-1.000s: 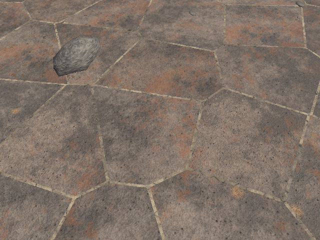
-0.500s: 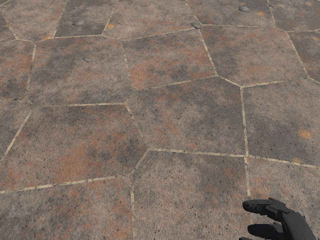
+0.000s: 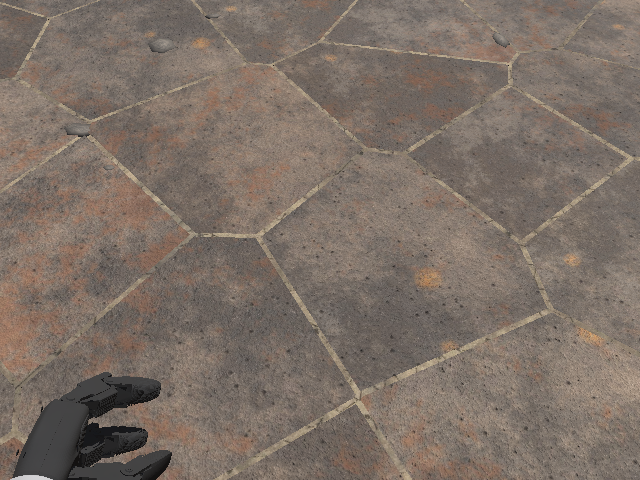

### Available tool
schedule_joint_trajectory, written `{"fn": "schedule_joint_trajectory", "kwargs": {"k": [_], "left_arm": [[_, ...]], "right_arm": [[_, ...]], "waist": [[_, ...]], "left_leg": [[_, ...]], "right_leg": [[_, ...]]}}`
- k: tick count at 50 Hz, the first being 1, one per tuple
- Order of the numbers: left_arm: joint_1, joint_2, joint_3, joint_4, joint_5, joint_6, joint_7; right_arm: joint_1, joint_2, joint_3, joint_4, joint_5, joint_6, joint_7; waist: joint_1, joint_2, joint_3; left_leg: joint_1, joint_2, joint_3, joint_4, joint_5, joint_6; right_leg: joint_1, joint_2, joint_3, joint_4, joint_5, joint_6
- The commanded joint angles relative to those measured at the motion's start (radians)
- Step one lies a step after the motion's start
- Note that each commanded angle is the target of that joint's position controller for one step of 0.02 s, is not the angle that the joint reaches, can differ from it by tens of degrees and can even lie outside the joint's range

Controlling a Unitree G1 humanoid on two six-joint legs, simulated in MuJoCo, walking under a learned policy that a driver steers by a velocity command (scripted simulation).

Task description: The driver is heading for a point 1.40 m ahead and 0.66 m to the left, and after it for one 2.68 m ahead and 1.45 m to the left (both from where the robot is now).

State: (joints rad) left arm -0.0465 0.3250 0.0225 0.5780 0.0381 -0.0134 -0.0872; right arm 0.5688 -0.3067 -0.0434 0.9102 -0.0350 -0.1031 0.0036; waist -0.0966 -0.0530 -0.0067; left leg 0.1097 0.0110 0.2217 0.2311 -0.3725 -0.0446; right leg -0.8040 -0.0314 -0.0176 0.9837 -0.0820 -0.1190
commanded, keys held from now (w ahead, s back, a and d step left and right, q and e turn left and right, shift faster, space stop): w+q+shift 1.00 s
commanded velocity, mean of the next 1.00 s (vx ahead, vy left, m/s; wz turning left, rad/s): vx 1.00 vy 0.00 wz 0.69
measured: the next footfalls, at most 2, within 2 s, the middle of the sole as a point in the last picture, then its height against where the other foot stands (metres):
right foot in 0.12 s outside the picture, level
left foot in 0.54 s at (233, 388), level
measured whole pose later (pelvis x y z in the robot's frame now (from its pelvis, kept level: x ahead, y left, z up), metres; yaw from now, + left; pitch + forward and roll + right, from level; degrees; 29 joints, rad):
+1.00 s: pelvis +0.91 +0.19 -0.02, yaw +44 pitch +3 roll +0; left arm 0.00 0.28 -0.03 0.57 0.05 -0.09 0.01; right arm 0.43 -0.37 -0.10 0.82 0.00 -0.06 0.01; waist -0.11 0.01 0.03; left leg -0.02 -0.17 -0.28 0.76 -0.52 0.13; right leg -0.53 -0.02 0.05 0.57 -0.13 0.03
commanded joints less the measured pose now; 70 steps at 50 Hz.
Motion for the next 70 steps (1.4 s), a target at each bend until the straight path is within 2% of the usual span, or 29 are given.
{"fn": "schedule_joint_trajectory", "kwargs": {"k": [1, 3, 5, 6, 7, 8, 10, 15, 18, 22, 24, 26, 27, 28, 29, 30, 32, 36, 44, 46, 48, 49, 50, 51, 53, 57, 65, 67, 70], "left_arm": [[-0.075, 0.003, -0.026, -0.065, 0.003, -0.023, -0.007], [0.040, 0.046, -0.010, -0.023, 0.017, -0.030, 0.013], [0.412, 0.118, 0.030, 0.093, 0.030, -0.042, 0.051], [0.490, 0.212, 0.055, 0.125, 0.049, -0.045, 0.075], [0.479, 0.258, 0.069, 0.096, 0.047, -0.050, 0.084], [0.461, 0.197, 0.070, 0.112, 0.021, -0.047, 0.088], [0.362, 0.087, 0.046, 0.155, 0.012, -0.072, 0.084], [0.338, 0.003, 0.029, 0.214, -0.028, -0.122, 0.080], [0.330, -0.014, 0.023, 0.235, -0.020, -0.137, 0.079], [0.366, 0.065, 0.033, 0.251, -0.029, -0.144, 0.100], [0.382, 0.135, 0.048, 0.244, -0.023, -0.119, 0.119], [0.310, 0.197, 0.069, 0.212, -0.006, -0.075, 0.132], [0.278, 0.195, 0.070, 0.200, 0.001, -0.059, 0.123], [0.232, 0.103, 0.055, 0.197, -0.002, -0.064, 0.100], [0.378, 0.008, 0.017, 0.069, -0.012, -0.089, 0.089], [0.310, 0.050, 0.006, 0.046, 0.002, -0.117, 0.094], [0.225, 0.068, 0.002, 0.039, 0.007, -0.129, 0.094], [0.213, 0.032, -0.018, 0.030, 0.040, -0.047, 0.086], [-0.067, 0.018, -0.037, -0.088, -0.013, -0.061, 0.070], [0.020, 0.065, -0.017, -0.065, -0.014, -0.067, 0.081], [0.348, 0.154, 0.027, 0.015, -0.019, -0.074, 0.108], [0.574, 0.219, 0.056, 0.051, 0.004, -0.078, 0.131], [0.547, 0.293, 0.068, 0.046, 0.052, -0.078, 0.130], [0.422, 0.249, 0.077, 0.032, 0.030, -0.067, 0.123], [0.318, 0.091, 0.044, 0.038, 0.013, -0.059, 0.112], [0.420, 0.027, 0.027, 0.157, -0.012, -0.089, 0.095], [0.497, 0.068, 0.031, 0.240, -0.002, -0.122, 0.087], [0.545, 0.100, 0.029, 0.261, -0.004, -0.115, 0.090], [0.523, 0.217, 0.043, 0.289, -0.013, -0.077, 0.115]], "right_arm": [[-0.076, -0.134, -0.008, -0.056, 0.010, -0.016, 0.001], [-0.055, -0.203, -0.015, -0.026, 0.020, -0.004, -0.008], [-0.100, -0.233, -0.018, -0.028, 0.030, 0.013, -0.015], [-0.059, -0.104, 0.005, -0.064, 0.018, 0.013, -0.002], [0.034, -0.020, 0.017, -0.111, 0.064, 0.010, 0.001], [-0.132, -0.124, -0.010, -0.134, 0.056, 0.015, -0.008], [-0.174, -0.056, 0.001, -0.127, 0.048, 0.022, 0.006], [-0.232, 0.012, -0.005, -0.125, 0.013, 0.098, 0.043], [-0.371, 0.036, 0.008, -0.189, 0.021, 0.092, 0.057], [-0.476, 0.010, 0.016, -0.228, 0.017, 0.082, 0.085], [-0.386, -0.039, 0.003, -0.201, 0.021, 0.082, 0.081], [-0.081, -0.119, -0.033, -0.124, 0.022, 0.090, 0.063], [0.096, -0.170, -0.062, -0.069, 0.021, 0.091, 0.043], [0.033, -0.211, -0.092, -0.072, 0.053, 0.106, 0.022], [-0.098, -0.345, -0.108, -0.120, 0.005, 0.117, 0.023], [-0.117, -0.321, -0.115, -0.165, 0.015, 0.116, 0.018], [-0.145, -0.187, -0.082, -0.124, 0.017, 0.096, 0.001], [-0.207, -0.151, -0.059, -0.144, 0.031, 0.039, -0.001], [-0.139, -0.186, -0.086, -0.152, 0.039, 0.033, 0.011], [-0.175, -0.208, -0.093, -0.166, 0.034, 0.033, 0.002], [-0.252, -0.257, -0.100, -0.181, 0.024, 0.027, 0.010], [-0.281, -0.162, -0.073, -0.207, 0.023, 0.013, 0.011], [-0.164, 0.014, -0.026, -0.255, 0.064, 0.013, 0.009], [-0.175, -0.057, -0.014, -0.259, 0.048, 0.029, 0.002], [-0.316, -0.133, -0.032, -0.247, 0.006, 0.055, 0.020], [-0.400, -0.044, -0.005, -0.306, -0.005, 0.101, 0.068], [-0.668, -0.025, 0.035, -0.413, -0.002, 0.100, 0.103], [-0.657, -0.017, 0.041, -0.381, 0.006, 0.091, 0.095], [-0.401, -0.102, 0.009, -0.303, -0.023, 0.074, 0.056]], "waist": [[0.090, 0.083, 0.169], [0.171, 0.139, 0.059], [0.366, 0.166, -0.125], [0.309, 0.006, -0.265], [0.218, -0.134, -0.449], [0.265, 0.027, -0.331], [0.162, 0.040, -0.031], [0.062, 0.001, 0.105], [0.052, -0.029, 0.143], [0.053, 0.027, 0.138], [0.001, -0.024, 0.051], [-0.163, -0.067, -0.103], [-0.234, -0.021, -0.166], [-0.193, 0.200, -0.066], [0.034, 0.398, -0.184], [-0.028, 0.186, -0.266], [0.061, -0.046, -0.007], [0.138, -0.029, 0.072], [-0.002, 0.107, 0.046], [0.045, 0.114, -0.007], [0.236, 0.084, -0.186], [0.324, -0.002, -0.311], [0.195, -0.307, -0.395], [0.160, -0.297, -0.345], [0.157, -0.015, -0.098], [0.115, -0.039, 0.026], [0.117, 0.021, 0.169], [0.119, -0.001, 0.126], [-0.066, -0.079, -0.002]], "left_leg": [[-0.236, 0.225, -0.076, -0.210, 0.791, 0.145], [-0.133, 0.247, -0.079, 0.017, 1.306, 0.156], [-0.277, 0.216, -0.097, 0.536, 1.235, 0.150], [-0.517, 0.109, -0.132, 0.918, 0.359, 0.154], [-0.782, 0.003, -0.261, 1.249, -0.112, 0.149], [-0.868, 0.034, -0.301, 1.263, 0.029, 0.157], [-0.854, 0.104, -0.284, 1.132, 0.122, 0.143], [-0.843, 0.157, -0.272, 1.025, 0.191, 0.112], [-0.839, 0.133, -0.202, 0.847, 0.378, 0.126], [-0.660, 0.041, -0.060, 0.530, 0.547, 0.190], [-0.545, -0.051, -0.003, 0.508, 0.460, 0.214], [-0.236, -0.106, -0.038, 0.527, 0.293, 0.259], [-0.022, -0.114, -0.108, 0.460, 0.206, 0.292], [0.042, -0.054, -0.262, 0.372, 0.159, 0.327], [0.284, 0.185, -0.847, 0.251, 0.168, 0.543], [0.297, 0.254, -1.074, 0.045, -0.075, 0.572], [-0.055, 0.201, -0.932, -0.022, -0.056, 0.445], [-0.447, 0.037, -0.649, -0.046, 0.164, 0.401], [-0.304, -0.004, -0.617, 0.018, 0.541, 0.281], [-0.248, 0.005, -0.645, 0.126, 0.680, 0.239], [-0.289, -0.038, -0.602, 0.506, 0.809, 0.194], [-0.445, -0.085, -0.537, 0.830, 0.569, 0.184], [-0.757, -0.191, -0.427, 1.115, -0.187, 0.156], [-0.896, -0.109, -0.370, 1.210, -0.074, 0.171], [-0.886, -0.007, -0.318, 1.135, 0.086, 0.157], [-0.897, 0.075, -0.306, 1.087, 0.125, 0.137], [-0.806, 0.034, -0.144, 0.644, 0.387, 0.172], [-0.631, -0.069, -0.082, 0.551, 0.359, 0.208], [-0.322, -0.127, -0.119, 0.428, 0.169, 0.253]], "right_leg": [[0.258, 0.059, -0.095, -0.246, 0.012, -0.033], [0.470, 0.117, -0.122, -0.293, -0.070, -0.056], [0.915, 0.085, -0.019, -0.420, -0.093, -0.081], [1.170, -0.177, 0.263, -0.409, -0.343, -0.074], [1.338, -0.451, 0.759, -0.545, -0.426, -0.133], [1.187, -0.390, 0.686, -0.642, -0.399, -0.113], [0.866, -0.297, 0.403, -0.718, -0.229, -0.085], [0.660, -0.209, 0.045, -0.866, -0.023, -0.010], [0.622, -0.127, -0.157, -0.887, 0.182, 0.024], [0.713, -0.139, -0.270, -0.880, 0.602, 0.069], [0.845, -0.161, -0.275, -0.695, 1.037, 0.094], [0.817, -0.203, -0.242, -0.282, 1.204, 0.085], [0.697, -0.183, -0.223, 0.051, 1.004, 0.071], [0.441, 0.031, -0.203, 0.496, 0.037, 0.094], [0.003, 0.126, -0.044, 0.797, -0.421, 0.152], [-0.079, 0.076, 0.115, 0.768, -0.353, 0.128], [-0.015, -0.031, 0.123, 0.499, -0.261, 0.125], [0.192, -0.101, 0.078, 0.222, -0.269, 0.180], [0.344, -0.006, 0.031, -0.401, 0.170, 0.163], [0.488, 0.031, 0.051, -0.473, 0.099, 0.148], [0.836, 0.035, 0.043, -0.454, -0.075, 0.124], [1.082, -0.141, 0.211, -0.446, -0.383, 0.096], [1.271, -0.439, 0.753, -0.644, -0.698, 0.024], [1.170, -0.445, 0.982, -0.765, -0.899, -0.028], [0.900, -0.329, 0.580, -0.733, -0.612, 0.000], [0.746, -0.242, 0.212, -0.780, -0.201, 0.057], [0.687, -0.172, -0.183, -0.909, 0.329, 0.103], [0.737, -0.173, -0.208, -0.885, 0.782, 0.092], [0.817, -0.253, -0.175, -0.477, 1.201, 0.034]]}}
Velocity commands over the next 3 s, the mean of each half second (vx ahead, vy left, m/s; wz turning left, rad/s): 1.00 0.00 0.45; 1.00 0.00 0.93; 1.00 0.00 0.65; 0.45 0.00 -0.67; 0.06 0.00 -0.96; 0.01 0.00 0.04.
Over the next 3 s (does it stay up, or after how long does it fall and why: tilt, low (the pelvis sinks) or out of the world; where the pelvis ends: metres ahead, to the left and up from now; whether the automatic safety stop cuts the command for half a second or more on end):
stays up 1.41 0.94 0.02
